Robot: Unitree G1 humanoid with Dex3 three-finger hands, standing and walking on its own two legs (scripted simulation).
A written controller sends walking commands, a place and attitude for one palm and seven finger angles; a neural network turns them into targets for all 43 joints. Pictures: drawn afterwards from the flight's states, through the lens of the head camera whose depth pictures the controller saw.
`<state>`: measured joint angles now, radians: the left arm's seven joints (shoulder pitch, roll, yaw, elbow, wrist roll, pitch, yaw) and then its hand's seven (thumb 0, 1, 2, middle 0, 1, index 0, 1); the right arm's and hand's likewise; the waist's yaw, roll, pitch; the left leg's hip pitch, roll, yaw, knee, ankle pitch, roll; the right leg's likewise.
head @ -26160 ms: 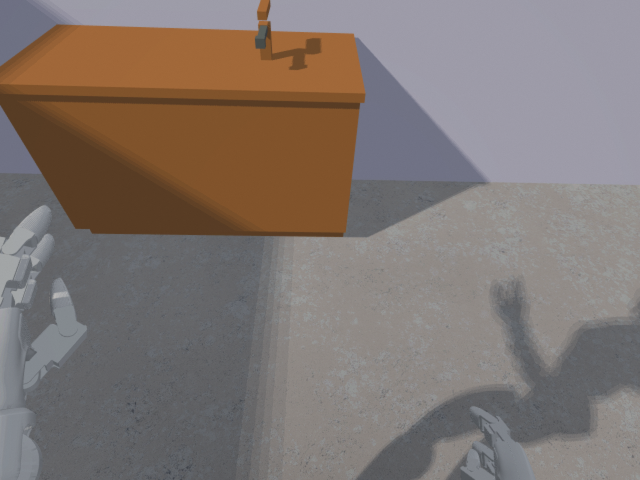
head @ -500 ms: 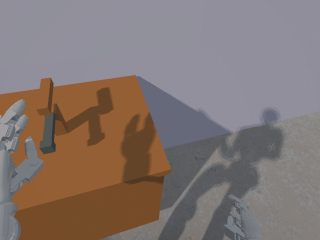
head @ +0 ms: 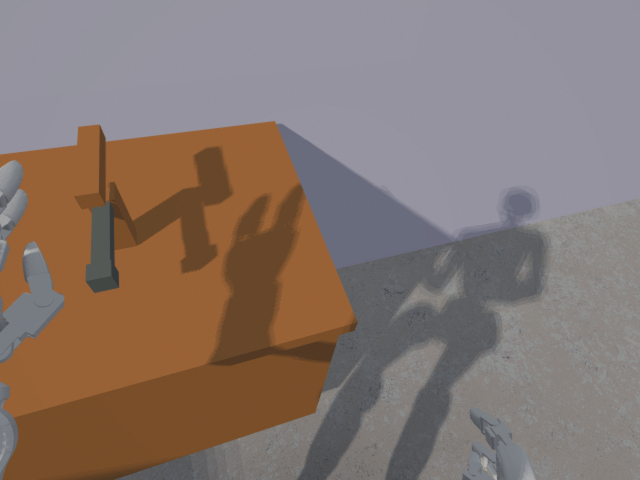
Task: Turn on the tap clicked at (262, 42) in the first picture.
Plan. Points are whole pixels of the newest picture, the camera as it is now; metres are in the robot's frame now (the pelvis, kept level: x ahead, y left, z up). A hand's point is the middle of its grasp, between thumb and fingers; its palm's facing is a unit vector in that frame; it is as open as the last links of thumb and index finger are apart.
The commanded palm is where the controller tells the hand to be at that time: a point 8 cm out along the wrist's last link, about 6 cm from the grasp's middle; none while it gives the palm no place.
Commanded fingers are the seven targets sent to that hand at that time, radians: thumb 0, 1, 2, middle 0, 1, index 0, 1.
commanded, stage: come to a stop and stand still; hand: left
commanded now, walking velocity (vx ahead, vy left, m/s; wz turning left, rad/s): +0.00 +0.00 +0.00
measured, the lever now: (102, 276) +0.32 +0.30 +0.04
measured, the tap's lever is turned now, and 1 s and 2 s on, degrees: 0 0 0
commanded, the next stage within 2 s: look again from close up in 0.34 s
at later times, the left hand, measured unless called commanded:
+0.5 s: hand (32, 306) +0.22 +0.28 +0.16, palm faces +0.41 -0.85 -0.32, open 7.4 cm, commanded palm +0.16 +0.30 +0.18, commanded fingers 0.00 0.90 0.90 -0.20 -0.30 -0.20 -0.30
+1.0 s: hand (48, 317) +0.21 +0.26 +0.16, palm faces +0.40 -0.85 -0.34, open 7.4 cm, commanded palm +0.15 +0.29 +0.18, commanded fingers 0.00 0.90 0.90 -0.20 -0.30 -0.20 -0.30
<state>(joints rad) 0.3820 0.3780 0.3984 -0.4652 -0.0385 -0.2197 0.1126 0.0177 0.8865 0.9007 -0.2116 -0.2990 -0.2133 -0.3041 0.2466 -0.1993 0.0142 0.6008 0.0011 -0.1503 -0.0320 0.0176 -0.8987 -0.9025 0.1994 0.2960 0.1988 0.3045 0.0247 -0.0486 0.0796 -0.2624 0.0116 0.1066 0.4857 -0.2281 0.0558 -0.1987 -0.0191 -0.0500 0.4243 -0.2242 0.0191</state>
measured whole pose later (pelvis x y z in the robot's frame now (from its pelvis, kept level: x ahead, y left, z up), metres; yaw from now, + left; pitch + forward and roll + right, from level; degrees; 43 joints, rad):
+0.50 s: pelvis +0.00 +0.02 +0.00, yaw +1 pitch -1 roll -2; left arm 0.40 0.35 0.35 -0.48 -0.04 -0.19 0.11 0.02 0.89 0.90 -0.21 -0.30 -0.21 -0.30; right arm 0.19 -0.18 0.03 0.56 0.00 -0.10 -0.03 0.01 -0.90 -0.90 0.20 0.30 0.20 0.30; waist 0.04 -0.04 0.06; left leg -0.23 -0.02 0.11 0.48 -0.24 0.08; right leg -0.15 -0.04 -0.05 0.39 -0.22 0.04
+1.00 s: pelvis -0.01 +0.01 +0.00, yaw +1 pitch -2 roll -1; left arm 0.42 0.36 0.35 -0.45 -0.04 -0.19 0.11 0.02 0.89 0.90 -0.21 -0.30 -0.21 -0.30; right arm 0.23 -0.19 0.01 0.59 0.01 -0.10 -0.04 0.02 -0.90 -0.90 0.20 0.30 0.20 0.30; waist 0.02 -0.02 0.05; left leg -0.23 0.00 0.10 0.45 -0.21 0.06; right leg -0.16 -0.03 -0.05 0.39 -0.20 0.03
